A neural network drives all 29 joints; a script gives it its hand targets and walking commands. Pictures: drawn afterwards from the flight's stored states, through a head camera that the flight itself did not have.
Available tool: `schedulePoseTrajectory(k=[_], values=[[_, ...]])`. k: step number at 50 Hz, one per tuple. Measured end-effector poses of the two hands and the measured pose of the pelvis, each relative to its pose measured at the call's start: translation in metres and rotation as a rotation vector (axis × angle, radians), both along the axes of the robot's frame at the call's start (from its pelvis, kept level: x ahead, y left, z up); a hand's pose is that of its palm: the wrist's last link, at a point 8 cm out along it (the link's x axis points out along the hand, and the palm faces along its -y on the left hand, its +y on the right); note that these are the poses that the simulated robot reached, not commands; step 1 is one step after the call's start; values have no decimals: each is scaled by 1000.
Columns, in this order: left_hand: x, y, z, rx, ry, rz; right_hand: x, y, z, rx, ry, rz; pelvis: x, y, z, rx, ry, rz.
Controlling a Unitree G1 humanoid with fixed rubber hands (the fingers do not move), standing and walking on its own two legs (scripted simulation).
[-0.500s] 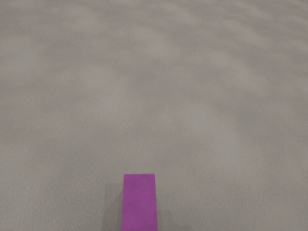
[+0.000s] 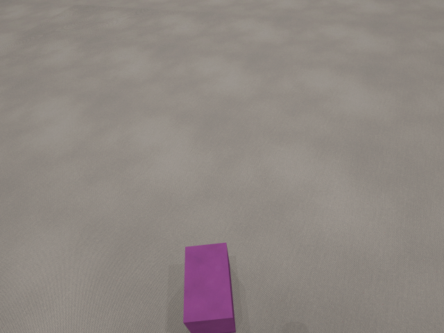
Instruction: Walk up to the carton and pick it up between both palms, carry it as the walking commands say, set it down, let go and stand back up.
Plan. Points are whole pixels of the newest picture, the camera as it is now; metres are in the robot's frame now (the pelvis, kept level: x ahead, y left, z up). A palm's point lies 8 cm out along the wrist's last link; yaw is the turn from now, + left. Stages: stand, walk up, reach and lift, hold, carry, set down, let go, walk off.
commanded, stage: walk up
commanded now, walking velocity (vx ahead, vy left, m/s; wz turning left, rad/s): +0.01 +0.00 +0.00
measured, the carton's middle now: (210, 289) +0.45 +0.07 -0.67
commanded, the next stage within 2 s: none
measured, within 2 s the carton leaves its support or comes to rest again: neither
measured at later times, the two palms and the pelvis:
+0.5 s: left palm out of the picture +0.02 +0.23 -0.15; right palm out of the picture -0.06 -0.25 -0.14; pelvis -0.03 +0.00 -0.01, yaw +1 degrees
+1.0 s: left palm out of the picture +0.10 +0.23 -0.13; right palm out of the picture +0.05 -0.24 -0.16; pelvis +0.05 -0.01 -0.01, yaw +2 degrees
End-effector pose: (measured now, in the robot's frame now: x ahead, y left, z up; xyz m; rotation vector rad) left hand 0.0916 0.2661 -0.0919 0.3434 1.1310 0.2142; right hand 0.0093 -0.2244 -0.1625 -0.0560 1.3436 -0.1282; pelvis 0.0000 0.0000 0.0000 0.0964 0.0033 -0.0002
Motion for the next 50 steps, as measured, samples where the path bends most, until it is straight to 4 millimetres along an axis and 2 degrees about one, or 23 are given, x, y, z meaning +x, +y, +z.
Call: schedulePoseTrajectory(k=[6, 11, 15, 17, 19, 23, 25, 27, 33, 36, 40, 43, 46, 50], values=[[-9, -22, -8, -45, -6, -14, -54, -3, -1, 4, 97, -45, -13, -5, -1, -9, 18, -11], [-13, -36, -28, -122, -16, -37, -108, -10, 14, -68, 160, -101, -25, -5, -4, -68, 37, -37], [-33, -42, -51, -185, 2, -24, -163, -11, 24, -128, 249, -127, -39, -4, -12, -110, -2, -37], [-43, -44, -51, -214, 0, 15, -169, -12, 29, -141, 268, -102, -39, -2, -10, -120, -15, -2], [-52, -42, -49, -227, -2, 57, -154, -15, 30, -149, 247, -61, -37, 0, -8, -131, -11, 37], [-76, -40, -54, -222, 91, 67, -90, -18, 25, -153, 97, -34, -34, 0, -7, -130, 15, 26], [-74, -41, -54, -218, 117, 63, -66, -21, 24, -157, 39, -28, -28, -2, -7, -126, 29, 19], [-64, -44, -53, -212, 105, 61, -58, -24, 23, -156, 39, -21, -20, -6, -8, -122, 42, 24], [-24, -58, -55, -179, 80, 44, -58, -35, 9, -118, 145, -35, 15, -24, -17, -95, 68, 22], [-8, -61, -49, -148, 58, 45, -37, -39, 3, -96, 130, -30, 29, -31, -17, -83, 58, 21], [1, -60, -37, -127, 41, 56, 8, -42, 6, -87, 46, -12, 38, -33, -8, -72, 43, 29], [4, -55, -31, -113, 26, 64, 34, -38, 6, -78, -1, 0, 41, -30, -5, -65, 29, 36], [8, -49, -29, -110, 16, 62, 46, -29, 5, -69, -22, 3, 44, -22, -5, -72, 23, 37], [8, -36, -36, -125, 30, 66, 45, -15, 5, -77, -13, 2, 45, -7, -8, -94, 24, 38]])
